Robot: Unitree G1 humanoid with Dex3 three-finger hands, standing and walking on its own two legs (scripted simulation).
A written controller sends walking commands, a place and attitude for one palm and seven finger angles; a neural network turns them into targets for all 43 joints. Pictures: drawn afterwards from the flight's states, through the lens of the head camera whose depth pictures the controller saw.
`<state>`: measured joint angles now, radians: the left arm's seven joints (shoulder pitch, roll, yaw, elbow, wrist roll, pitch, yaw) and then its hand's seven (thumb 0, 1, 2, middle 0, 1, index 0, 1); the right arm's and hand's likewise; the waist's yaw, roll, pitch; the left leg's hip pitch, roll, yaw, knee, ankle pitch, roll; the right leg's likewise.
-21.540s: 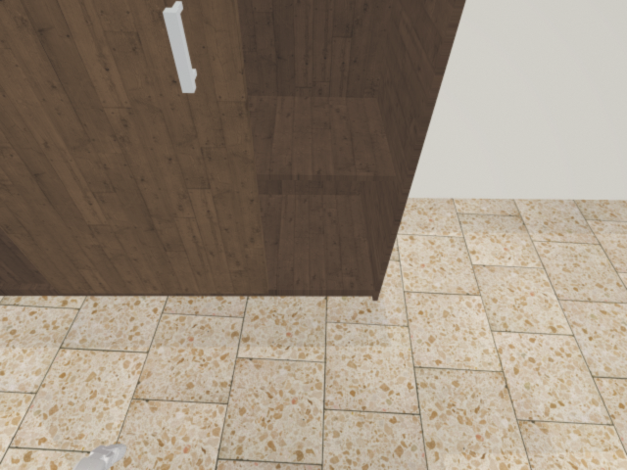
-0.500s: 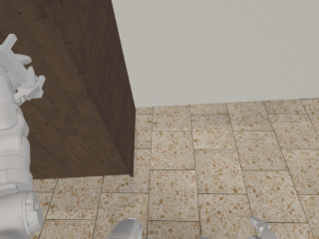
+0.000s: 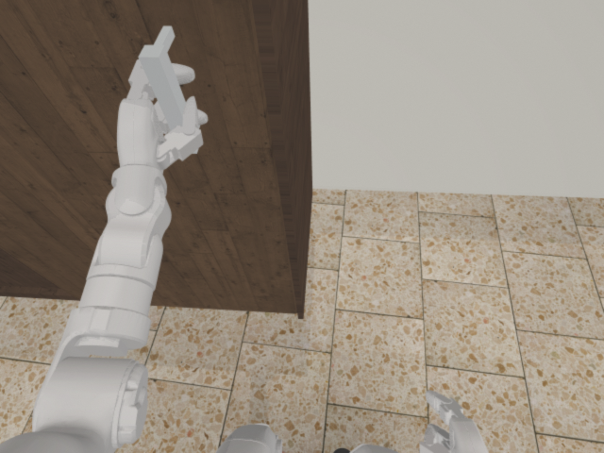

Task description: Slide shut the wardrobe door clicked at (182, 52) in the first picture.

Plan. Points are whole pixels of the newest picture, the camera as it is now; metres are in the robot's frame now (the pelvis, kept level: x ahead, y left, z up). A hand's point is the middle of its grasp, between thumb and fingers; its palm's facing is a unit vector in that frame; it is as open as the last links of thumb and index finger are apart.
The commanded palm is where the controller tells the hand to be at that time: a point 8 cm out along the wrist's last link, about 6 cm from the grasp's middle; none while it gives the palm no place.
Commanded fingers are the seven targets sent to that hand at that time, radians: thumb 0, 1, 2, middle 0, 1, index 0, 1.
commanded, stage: stop walking and hold the door there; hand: left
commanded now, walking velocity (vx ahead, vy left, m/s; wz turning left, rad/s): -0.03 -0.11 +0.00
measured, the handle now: (178, 94) +0.49 +0.20 +0.18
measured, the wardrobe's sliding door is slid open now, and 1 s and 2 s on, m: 0.00 0.00 0.00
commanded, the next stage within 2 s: loosen the grip on the handle in 0.70 s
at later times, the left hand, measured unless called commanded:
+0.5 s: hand (196, 133) +0.44 +0.17 +0.16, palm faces +0.23 -0.96 -0.15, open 6.2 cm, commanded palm +0.41 +0.18 +0.15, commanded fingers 0.00 0.90 0.90 -0.45 -1.40 -0.45 -1.40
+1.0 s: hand (183, 129) +0.44 +0.18 +0.16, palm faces +0.20 -0.98 -0.07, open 7.5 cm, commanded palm +0.40 +0.22 +0.16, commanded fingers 0.00 -0.43 0.26 -0.44 -1.38 -0.44 -1.38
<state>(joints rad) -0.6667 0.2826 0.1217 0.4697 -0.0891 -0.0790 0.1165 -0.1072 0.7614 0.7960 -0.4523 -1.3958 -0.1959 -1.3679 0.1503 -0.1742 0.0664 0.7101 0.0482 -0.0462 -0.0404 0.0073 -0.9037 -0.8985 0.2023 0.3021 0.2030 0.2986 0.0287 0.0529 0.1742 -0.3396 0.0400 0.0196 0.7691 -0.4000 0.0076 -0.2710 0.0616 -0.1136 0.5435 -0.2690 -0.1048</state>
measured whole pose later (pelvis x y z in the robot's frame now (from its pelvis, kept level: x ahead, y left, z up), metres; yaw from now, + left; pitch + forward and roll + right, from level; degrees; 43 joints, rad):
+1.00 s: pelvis +0.01 +0.01 +0.01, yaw +0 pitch +2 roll +0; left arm -0.67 0.26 0.22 0.69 -0.04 -0.09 0.08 -0.05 0.40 0.68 -0.44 -1.38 -0.37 -1.39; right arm 0.24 -0.24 -0.01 0.68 0.03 -0.14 -0.03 0.01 -0.91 -0.90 0.20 0.30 0.20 0.30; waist -0.03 -0.02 -0.02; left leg -0.27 0.05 0.08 0.50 -0.27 -0.02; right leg -0.36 -0.03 -0.02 0.49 -0.18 0.00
